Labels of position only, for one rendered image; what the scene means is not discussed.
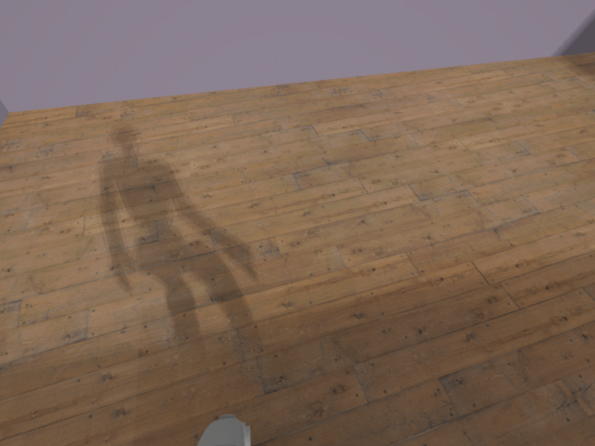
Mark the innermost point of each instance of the robot left thigh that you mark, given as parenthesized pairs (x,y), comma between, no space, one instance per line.
(226,432)

